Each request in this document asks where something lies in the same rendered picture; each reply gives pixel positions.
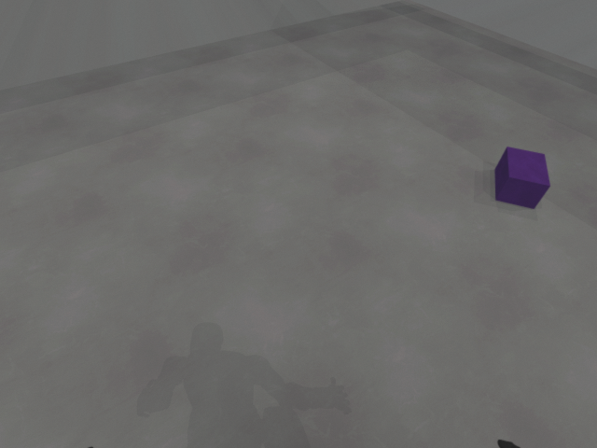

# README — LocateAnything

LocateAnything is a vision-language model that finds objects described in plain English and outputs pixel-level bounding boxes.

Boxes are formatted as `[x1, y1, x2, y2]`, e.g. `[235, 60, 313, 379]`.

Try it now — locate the carton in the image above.
[494, 147, 550, 209]

